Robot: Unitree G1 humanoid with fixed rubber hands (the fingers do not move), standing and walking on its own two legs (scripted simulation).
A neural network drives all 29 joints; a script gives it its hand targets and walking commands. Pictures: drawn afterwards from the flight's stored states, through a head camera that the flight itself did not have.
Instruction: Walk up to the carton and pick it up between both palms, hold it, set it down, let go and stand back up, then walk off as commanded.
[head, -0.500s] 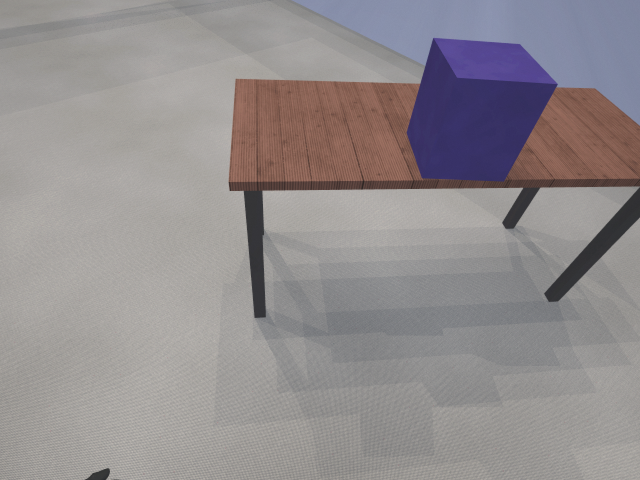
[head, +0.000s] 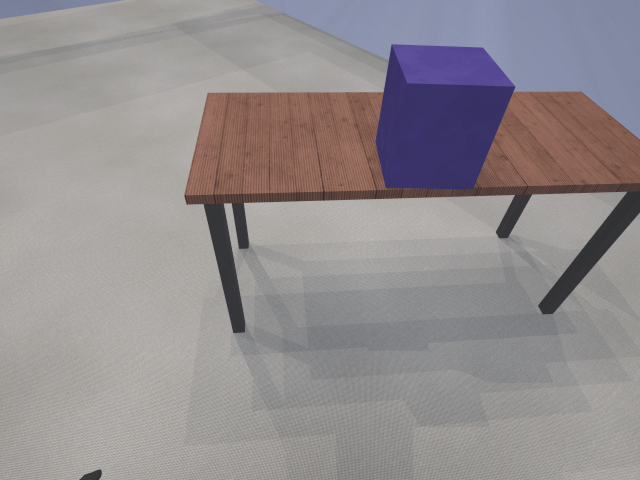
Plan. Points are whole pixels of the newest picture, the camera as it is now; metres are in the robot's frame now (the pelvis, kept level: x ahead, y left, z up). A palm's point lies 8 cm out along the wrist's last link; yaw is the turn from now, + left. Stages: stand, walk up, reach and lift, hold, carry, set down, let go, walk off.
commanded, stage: walk up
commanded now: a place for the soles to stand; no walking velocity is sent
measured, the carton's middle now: (433, 119) +0.88 -0.26 +0.03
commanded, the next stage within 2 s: none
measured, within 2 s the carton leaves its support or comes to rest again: neither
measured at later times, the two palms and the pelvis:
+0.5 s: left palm out of the picture +0.15 +0.29 -0.11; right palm out of the picture +0.09 -0.35 -0.04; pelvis +0.06 -0.02 +0.01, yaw +2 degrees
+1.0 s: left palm (207, 442) +0.22 +0.16 -0.08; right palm out of the picture +0.17 -0.49 -0.08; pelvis +0.13 -0.17 +0.01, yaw +0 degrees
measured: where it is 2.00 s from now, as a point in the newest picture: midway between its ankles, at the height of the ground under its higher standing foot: outside the picture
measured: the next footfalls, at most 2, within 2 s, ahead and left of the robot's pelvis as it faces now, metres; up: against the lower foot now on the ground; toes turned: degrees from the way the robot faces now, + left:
left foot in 0.32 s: +0.14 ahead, +0.09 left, +0.00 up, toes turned +5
right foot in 0.80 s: +0.19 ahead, -0.26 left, +0.00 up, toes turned +1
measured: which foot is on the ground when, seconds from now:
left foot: up 0.00-0.30, down 0.32-0.82, up 0.84-1.00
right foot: down 0.00-0.32, up 0.34-0.78, down 0.80-1.00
